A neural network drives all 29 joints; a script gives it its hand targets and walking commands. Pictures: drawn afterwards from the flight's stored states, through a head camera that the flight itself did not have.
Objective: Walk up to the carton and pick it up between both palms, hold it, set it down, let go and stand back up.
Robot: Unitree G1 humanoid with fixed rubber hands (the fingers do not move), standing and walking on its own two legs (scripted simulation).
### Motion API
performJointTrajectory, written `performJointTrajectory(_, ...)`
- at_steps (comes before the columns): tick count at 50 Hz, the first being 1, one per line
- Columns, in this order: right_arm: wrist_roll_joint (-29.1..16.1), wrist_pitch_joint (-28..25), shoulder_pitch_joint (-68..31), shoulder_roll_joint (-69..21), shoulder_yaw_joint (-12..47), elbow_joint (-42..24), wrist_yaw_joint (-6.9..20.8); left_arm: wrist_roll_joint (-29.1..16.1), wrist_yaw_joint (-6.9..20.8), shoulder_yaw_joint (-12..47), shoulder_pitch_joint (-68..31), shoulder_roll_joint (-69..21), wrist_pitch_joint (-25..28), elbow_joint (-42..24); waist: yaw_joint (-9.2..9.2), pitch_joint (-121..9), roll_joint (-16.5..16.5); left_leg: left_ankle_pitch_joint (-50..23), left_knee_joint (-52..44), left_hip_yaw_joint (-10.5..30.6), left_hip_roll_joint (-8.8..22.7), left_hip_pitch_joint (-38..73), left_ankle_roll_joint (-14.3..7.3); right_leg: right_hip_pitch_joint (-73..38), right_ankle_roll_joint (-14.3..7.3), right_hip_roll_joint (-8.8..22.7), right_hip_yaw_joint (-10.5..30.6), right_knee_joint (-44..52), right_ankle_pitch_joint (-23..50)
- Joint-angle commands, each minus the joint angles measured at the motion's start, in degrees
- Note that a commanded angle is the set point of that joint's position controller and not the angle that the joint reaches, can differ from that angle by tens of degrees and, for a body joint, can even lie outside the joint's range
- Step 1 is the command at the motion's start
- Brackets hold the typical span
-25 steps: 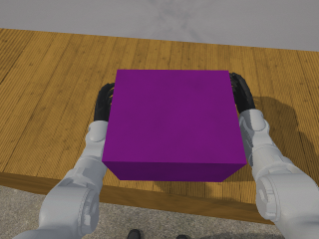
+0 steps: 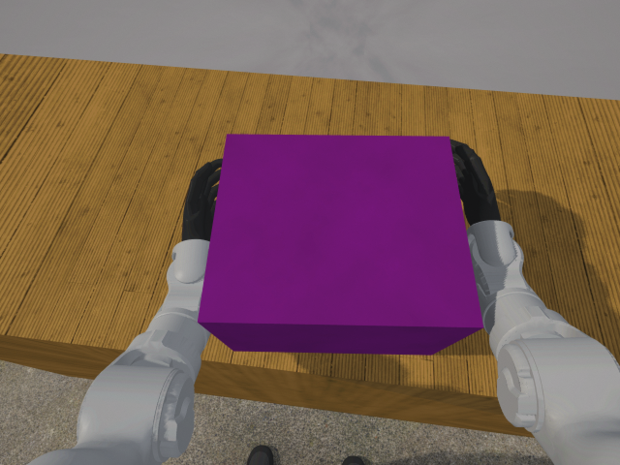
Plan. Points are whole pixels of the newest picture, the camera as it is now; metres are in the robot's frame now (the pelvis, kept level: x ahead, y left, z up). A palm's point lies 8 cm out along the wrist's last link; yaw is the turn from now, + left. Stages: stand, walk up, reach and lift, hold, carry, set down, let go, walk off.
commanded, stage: reach and lift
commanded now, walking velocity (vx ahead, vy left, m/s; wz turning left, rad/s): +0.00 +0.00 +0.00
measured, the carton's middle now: (334, 250) +0.38 +0.00 +0.03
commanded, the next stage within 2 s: none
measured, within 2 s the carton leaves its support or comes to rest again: leaves its support in 1.00 s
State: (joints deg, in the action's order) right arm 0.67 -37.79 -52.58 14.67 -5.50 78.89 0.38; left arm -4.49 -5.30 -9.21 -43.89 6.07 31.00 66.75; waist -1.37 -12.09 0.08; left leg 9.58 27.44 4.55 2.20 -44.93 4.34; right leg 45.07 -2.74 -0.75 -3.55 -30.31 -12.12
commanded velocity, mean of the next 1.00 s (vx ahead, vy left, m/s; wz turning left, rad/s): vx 0.00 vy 0.00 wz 0.00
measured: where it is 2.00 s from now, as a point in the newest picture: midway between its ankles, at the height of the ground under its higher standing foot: outside the picture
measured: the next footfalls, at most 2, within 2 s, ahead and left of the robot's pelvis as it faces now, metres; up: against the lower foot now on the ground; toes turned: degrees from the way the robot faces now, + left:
none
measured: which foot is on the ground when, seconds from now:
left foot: down 0.00-1.00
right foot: down 0.00-1.00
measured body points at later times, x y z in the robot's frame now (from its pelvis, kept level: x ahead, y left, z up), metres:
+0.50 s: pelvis +0.00 +0.00 +0.00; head +0.12 +0.00 +0.43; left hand +0.42 +0.17 +0.02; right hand +0.45 -0.19 +0.04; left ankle +0.01 +0.17 -0.72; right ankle +0.00 -0.09 -0.72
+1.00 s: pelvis -0.02 +0.00 +0.00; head +0.06 +0.00 +0.44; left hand +0.38 +0.17 +0.01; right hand +0.41 -0.19 +0.04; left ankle +0.01 +0.17 -0.72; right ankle +0.00 -0.09 -0.72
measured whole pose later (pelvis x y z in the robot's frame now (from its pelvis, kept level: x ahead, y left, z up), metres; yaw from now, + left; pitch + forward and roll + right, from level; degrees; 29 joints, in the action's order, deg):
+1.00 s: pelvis -0.02 +0.00 +0.00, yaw +0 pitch +25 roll +0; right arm 0.9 -28.4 -43.7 13.7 -3.2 71.9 -2.5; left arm -4.7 -6.3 -8.6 -37.2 2.7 26.2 64.4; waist -1.4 -16.3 0.8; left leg 7.8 27.4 4.5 2.2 -44.9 4.2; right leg 45.1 -2.5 -0.8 -3.5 -30.3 -10.2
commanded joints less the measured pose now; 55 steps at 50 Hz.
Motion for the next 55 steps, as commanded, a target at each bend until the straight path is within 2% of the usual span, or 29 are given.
performJointTrajectory(1,14.11,-7.35,-28.65,-28.46,6.13,-5.13,7.34,12.33,6.57,8.4,-28.12,-39.4,6.87,-9.46,-2.67,-48.2,3.3,-26.56,-0.2,-9.07,-2.83,12.04,-2.44,-29.79,5.23,-2.18,-1.66,1.38,43.51)
performJointTrajectory(12,14.54,-7.52,-27.02,-26.46,6.17,-5.29,6.81,12.28,6.59,9.05,-26.71,-39.65,6.58,-9.12,-2.1,-49.69,3.81,-28.73,0.13,-8.13,-3.12,14.14,-2.47,-28.61,5.26,-2.67,-2.07,1.57,44.61)
performJointTrajectory(21,13.87,-6.35,-26.48,-26.59,7.76,-8.3,6.29,11.51,6.6,10.29,-25.97,-39.93,5.39,-8.72,-1.93,-51.31,5.0,-29.46,0.49,-7.11,-3.54,14.07,-2.63,-30.94,5.72,-2.74,-1.75,0.55,48.27)
performJointTrajectory(32,10.09,-3.1,-24.87,-31.24,14.27,-15.72,5.13,7.96,6.63,14.85,-26.03,-40.47,3.73,-10.87,-1.67,-53.54,7.08,-28.05,0.52,-6.42,-4.48,12.88,-3.06,-36.69,7.59,-2.24,0.23,-0.88,53.74)
performJointTrajectory(34,9.13,-2.44,-25.14,-32.1,15.5,-17.29,4.96,6.68,6.59,16.63,-26.61,-40.88,3.23,-12.26,-1.17,-53.83,6.66,-27.99,0.78,-6.22,-4.58,13.26,-2.86,-37.1,7.65,-2.26,0.51,-1.01,53.4)
performJointTrajectory(36,7.77,-1.64,-24.85,-33.51,17.35,-19.24,4.8,5.79,6.44,17.86,-26.61,-41.01,2.56,-13.5,-1.47,-54.22,6.32,-28.02,1.02,-6.02,-4.61,13.92,-2.94,-37.52,7.82,-2.13,1.12,-1.06,53.1)
performJointTrajectory(39,6.04,-0.41,-23.25,-36.43,19.7,-21.79,4.07,3.77,6.49,20.12,-27.36,-41.06,1.84,-16.06,-0.57,-55.32,6.02,-27.08,1.46,-5.71,-4.92,13.9,-2.92,-39.02,8.33,-1.69,2.01,-1.33,53.35)
performJointTrajectory(45,2.76,2.88,-23.28,-40.9,23.66,-27.92,3.24,0.77,6.22,23.93,-31.0,-41.39,-0.52,-21.54,0.36,-55.43,4.52,-24.24,1.09,-5.07,-5.27,15.55,-2.88,-40.46,8.8,-1.23,3.63,-0.76,49.32)
performJointTrajectory(49,0.96,6.95,-23.17,-44.56,26.19,-32.42,2.33,-1.15,6.13,27.07,-33.85,-41.47,-2.54,-26.09,1.24,-56.0,3.92,-21.19,0.78,-5.19,-5.68,16.74,-2.9,-42.87,8.94,-0.9,4.69,-0.33,46.31)
performJointTrajectory(51,0.9,9.28,-24.57,-45.02,25.72,-33.1,2.37,-1.63,5.89,28.11,-36.36,-41.59,-3.96,-27.1,1.92,-55.53,3.53,-18.06,0.39,-5.2,-5.71,17.07,-2.86,-41.82,8.65,-0.87,4.84,0.26,41.33)
performJointTrajectory(55,-1.1,13.95,-26.99,-47.97,26.91,-36.91,2.42,-4.06,5.72,30.78,-40.15,-41.82,-6.97,-30.39,2.13,-54.06,4.04,-12.99,0.3,-5.36,-5.83,16.55,-3.2,-41.88,8.44,-0.54,5.9,1.1,32.4)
